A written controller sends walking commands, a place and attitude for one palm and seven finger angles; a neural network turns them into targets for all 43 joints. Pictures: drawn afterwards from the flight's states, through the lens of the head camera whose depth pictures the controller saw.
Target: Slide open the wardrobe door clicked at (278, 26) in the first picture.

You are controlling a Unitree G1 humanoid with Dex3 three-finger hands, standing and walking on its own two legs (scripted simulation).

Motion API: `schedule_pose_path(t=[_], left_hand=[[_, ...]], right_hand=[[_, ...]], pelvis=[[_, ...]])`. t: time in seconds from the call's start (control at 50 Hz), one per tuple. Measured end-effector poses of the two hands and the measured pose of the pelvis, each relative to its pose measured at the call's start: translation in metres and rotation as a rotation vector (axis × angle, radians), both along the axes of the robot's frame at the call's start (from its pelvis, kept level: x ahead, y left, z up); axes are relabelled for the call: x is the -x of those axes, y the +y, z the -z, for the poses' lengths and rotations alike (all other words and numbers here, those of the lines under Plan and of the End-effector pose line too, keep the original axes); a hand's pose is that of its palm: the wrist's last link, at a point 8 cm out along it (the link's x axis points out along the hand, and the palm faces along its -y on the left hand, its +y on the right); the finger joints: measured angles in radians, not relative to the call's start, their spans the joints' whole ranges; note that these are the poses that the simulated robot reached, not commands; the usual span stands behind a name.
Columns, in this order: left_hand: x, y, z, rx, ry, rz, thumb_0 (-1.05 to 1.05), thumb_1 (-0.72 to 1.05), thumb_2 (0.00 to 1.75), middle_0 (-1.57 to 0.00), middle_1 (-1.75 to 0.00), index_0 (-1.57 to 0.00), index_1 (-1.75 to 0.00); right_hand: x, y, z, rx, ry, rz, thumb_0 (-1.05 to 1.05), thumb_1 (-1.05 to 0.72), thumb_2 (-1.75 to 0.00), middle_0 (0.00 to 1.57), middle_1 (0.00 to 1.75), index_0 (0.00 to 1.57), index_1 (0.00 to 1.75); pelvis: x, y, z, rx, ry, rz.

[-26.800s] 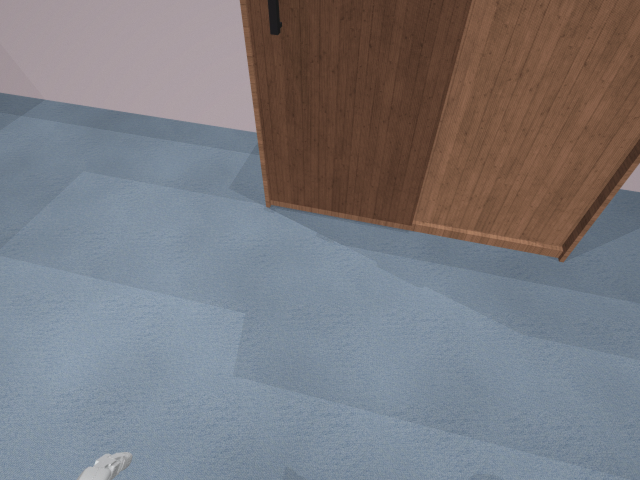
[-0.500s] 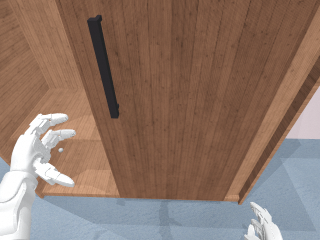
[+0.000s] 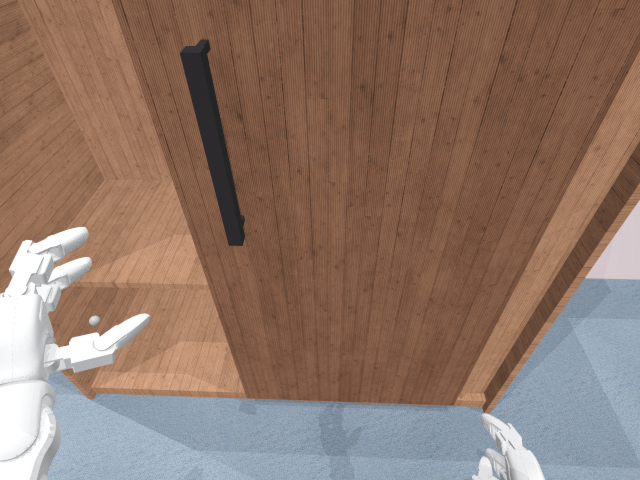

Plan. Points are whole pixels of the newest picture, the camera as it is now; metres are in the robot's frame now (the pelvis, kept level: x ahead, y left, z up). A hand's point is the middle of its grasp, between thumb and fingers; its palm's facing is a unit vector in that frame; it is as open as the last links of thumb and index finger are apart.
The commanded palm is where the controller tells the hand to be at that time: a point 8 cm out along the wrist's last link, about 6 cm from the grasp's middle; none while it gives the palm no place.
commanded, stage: draw the hand back to the body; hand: left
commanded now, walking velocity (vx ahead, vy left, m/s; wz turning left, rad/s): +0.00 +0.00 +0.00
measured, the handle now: (222, 156) +0.49 +0.22 +0.17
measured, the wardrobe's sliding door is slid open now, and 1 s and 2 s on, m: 0.51 0.51 0.51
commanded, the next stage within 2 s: step back with the hand held close in 0.64 s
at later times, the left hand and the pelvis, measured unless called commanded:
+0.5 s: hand (81, 336) +0.19 +0.27 +0.16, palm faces +0.48 -0.80 -0.36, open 7.6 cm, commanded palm +0.14 +0.30 +0.17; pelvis +0.01 +0.00 +0.00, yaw +0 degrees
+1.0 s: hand (86, 334) +0.19 +0.26 +0.15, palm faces +0.39 -0.81 -0.44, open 7.4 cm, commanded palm +0.13 +0.31 +0.17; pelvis -0.02 +0.01 +0.00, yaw -1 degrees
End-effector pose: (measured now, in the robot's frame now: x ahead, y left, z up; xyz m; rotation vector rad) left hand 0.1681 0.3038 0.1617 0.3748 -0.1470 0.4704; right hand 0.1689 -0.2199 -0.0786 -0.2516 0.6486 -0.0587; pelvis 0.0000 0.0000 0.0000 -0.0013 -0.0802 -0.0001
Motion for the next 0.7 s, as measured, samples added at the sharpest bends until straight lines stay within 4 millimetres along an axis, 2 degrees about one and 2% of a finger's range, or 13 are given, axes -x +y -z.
schedule_pose_path(t=[0.14,0.38,0.5,0.7], left_hand=[[0.002,-0.004,-0.004,-0.029,0.016,0.02,0.0,0.37,0.64,-0.22,-0.61,-0.22,-0.61],[0.023,-0.003,-0.013,-0.062,0.014,-0.014,0.01,0.77,0.84,-0.21,-0.37,-0.21,-0.37],[0.023,-0.004,-0.009,-0.041,0.022,-0.028,0.01,0.85,0.88,-0.21,-0.32,-0.21,-0.32],[0.025,-0.01,-0.01,-0.045,0.01,-0.005,0.02,0.89,0.9,-0.21,-0.3,-0.21,-0.3]], right_hand=[[-0.013,0.001,-0.005,-0.017,-0.025,0.012,0.01,-0.9,-0.89,0.21,0.3,0.21,0.3],[-0.025,0.003,-0.009,-0.017,-0.037,-0.009,0.01,-0.9,-0.9,0.2,0.3,0.2,0.3],[-0.022,0.005,-0.007,-0.021,-0.026,-0.014,0.01,-0.9,-0.89,0.2,0.3,0.21,0.3],[-0.01,-0.001,-0.006,-0.017,-0.018,0.007,0.01,-0.9,-0.89,0.21,0.3,0.21,0.3]], pelvis=[[-0.007,0.001,-0.001,-0.002,0.001,0.01],[-0.01,-0.001,-0.001,0.002,-0.003,0.002],[-0.006,-0.002,-0.001,0.0,-0.005,-0.001],[-0.003,-0.005,-0.001,0.003,-0.017,0.003]])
